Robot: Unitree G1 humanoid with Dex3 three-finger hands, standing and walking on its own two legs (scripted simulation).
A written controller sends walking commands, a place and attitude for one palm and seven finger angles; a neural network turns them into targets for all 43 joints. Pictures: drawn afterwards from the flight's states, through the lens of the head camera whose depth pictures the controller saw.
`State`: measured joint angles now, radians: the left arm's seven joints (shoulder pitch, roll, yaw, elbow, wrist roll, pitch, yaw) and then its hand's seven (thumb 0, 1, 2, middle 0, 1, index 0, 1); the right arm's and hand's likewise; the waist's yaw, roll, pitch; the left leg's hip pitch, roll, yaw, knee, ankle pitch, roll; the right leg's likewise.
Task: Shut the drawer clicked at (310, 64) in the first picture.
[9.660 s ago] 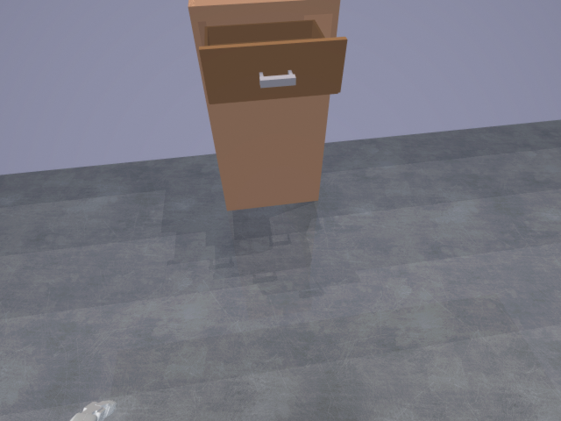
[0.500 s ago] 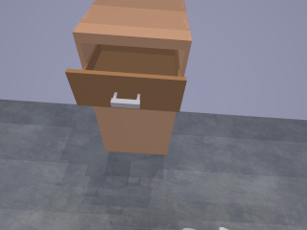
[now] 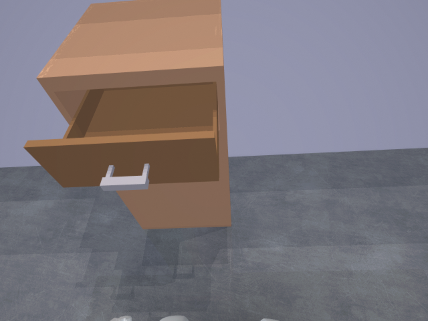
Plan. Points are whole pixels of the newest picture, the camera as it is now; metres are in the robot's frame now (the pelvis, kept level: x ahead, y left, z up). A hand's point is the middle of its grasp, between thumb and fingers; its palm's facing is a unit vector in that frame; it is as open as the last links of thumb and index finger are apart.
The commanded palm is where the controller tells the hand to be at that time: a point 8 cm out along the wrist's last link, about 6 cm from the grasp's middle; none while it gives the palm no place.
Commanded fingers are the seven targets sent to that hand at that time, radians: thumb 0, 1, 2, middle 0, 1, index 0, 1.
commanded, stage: come to a stop and stand still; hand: left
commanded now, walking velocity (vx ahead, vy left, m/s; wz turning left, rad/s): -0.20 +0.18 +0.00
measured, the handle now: (126, 175) +0.41 +0.22 +0.01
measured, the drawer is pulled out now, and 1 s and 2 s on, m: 0.19 0.19 0.19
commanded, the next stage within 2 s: look again from close up in 1.28 s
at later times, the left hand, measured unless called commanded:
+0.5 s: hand out of the picture -0.07 +0.26 -0.17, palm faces +0.11 -0.97 -0.21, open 7.4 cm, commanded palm none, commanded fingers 0.00 0.90 0.90 -0.20 -0.30 -0.20 -0.30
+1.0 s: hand out of the picture -0.14 +0.22 -0.17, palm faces +0.02 -0.98 -0.18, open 7.3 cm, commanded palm none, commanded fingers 0.00 0.90 0.90 -0.20 -0.30 -0.20 -0.30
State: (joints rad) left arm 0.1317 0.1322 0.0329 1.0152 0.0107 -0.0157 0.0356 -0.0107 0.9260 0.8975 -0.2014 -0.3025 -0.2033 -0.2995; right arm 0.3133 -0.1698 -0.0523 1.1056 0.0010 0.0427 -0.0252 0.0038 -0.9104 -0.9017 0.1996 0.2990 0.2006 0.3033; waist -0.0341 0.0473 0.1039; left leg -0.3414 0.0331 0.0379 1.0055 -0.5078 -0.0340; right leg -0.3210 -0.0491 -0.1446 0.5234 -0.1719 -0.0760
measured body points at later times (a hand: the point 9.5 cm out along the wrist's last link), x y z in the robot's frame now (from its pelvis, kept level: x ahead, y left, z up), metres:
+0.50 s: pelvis -0.08 +0.06 +0.01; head -0.09 +0.08 +0.46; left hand -0.08 +0.31 -0.16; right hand -0.06 -0.17 -0.14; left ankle -0.11 +0.16 -0.73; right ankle -0.02 -0.07 -0.69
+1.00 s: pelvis -0.14 +0.06 +0.01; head -0.14 +0.06 +0.46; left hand -0.14 +0.27 -0.15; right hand -0.18 -0.14 -0.16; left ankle -0.11 +0.17 -0.73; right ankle -0.14 -0.04 -0.73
